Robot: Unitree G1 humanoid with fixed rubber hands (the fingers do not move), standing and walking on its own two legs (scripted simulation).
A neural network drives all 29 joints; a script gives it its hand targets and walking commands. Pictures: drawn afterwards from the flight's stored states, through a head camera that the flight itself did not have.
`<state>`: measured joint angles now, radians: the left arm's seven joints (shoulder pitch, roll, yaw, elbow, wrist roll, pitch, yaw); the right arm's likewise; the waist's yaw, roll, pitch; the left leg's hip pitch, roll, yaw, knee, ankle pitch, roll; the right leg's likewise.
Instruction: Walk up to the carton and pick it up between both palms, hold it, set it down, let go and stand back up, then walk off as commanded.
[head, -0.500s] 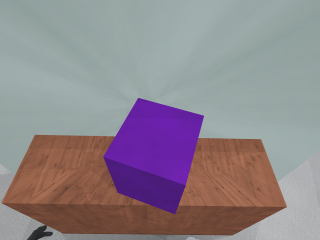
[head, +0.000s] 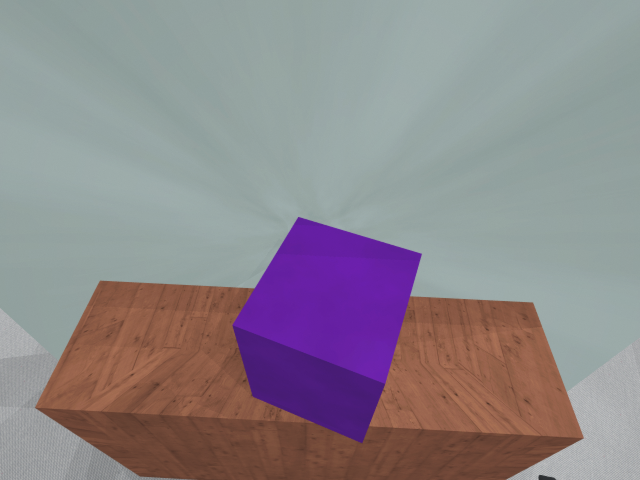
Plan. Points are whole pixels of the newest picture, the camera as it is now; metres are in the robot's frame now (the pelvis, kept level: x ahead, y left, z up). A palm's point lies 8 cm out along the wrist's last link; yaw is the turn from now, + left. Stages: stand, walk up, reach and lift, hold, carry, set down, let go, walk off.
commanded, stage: walk up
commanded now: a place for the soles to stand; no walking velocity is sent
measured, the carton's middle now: (330, 331) +0.38 -0.01 -0.10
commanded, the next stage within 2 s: reach and lift in 1.22 s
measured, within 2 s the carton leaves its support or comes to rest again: neither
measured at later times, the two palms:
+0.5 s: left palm out of the picture +0.07 +0.31 -0.11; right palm out of the picture +0.09 -0.33 -0.11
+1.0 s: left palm out of the picture +0.09 +0.32 -0.11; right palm out of the picture +0.11 -0.32 -0.11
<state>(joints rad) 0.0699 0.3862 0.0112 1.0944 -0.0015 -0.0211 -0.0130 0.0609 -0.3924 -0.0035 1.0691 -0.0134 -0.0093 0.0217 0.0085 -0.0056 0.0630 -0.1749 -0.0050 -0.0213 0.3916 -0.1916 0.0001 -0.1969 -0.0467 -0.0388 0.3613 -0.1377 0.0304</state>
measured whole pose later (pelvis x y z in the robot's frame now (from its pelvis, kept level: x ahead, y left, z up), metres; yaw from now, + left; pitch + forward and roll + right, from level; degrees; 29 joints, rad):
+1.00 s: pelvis -0.01 +0.00 -0.01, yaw +1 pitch -1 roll +0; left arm 0.09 0.40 0.04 0.99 0.01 0.00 0.00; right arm 0.08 -0.43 -0.04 0.95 -0.01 0.03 0.03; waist -0.01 0.01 0.08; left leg -0.27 -0.01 -0.04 0.53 -0.25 0.00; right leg -0.29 -0.05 -0.03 0.51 -0.21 0.03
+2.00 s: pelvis +0.02 +0.01 -0.01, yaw -1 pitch -5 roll -1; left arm 0.16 0.35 0.06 0.45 0.01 0.30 -0.04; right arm 0.15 -0.18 -0.10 0.80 -0.03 -0.23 -0.03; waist -0.02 -0.02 0.13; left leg -0.13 0.05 0.05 0.53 -0.30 0.00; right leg -0.13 -0.02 -0.01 0.44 -0.22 0.03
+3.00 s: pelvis +0.03 +0.01 -0.01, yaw -1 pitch -5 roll -2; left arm 0.33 0.39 -0.05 0.35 -0.16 -0.24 -0.19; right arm 0.41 0.04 -0.01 0.49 0.10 -0.53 -0.23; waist 0.04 -0.04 0.14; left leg -0.10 0.06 0.05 0.51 -0.31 0.00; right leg -0.08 0.00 0.01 0.38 -0.20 0.03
